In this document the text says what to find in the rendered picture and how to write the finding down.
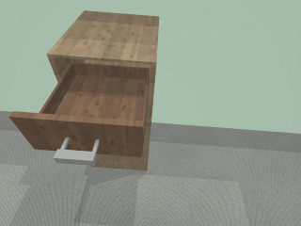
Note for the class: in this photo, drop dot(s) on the drawer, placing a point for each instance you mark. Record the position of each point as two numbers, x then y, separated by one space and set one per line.
92 101

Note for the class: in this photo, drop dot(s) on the handle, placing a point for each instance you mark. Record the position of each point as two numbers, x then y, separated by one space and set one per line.
75 157

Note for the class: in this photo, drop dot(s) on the cabinet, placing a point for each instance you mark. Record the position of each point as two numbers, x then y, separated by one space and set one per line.
117 39

